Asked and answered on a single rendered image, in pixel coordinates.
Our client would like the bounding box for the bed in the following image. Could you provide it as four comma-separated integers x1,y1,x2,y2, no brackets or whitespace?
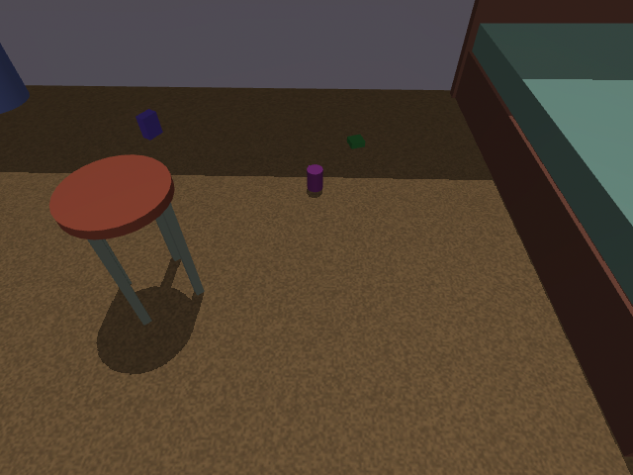
450,0,633,456

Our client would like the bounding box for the stool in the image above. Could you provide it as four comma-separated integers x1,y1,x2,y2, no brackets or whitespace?
49,154,205,326

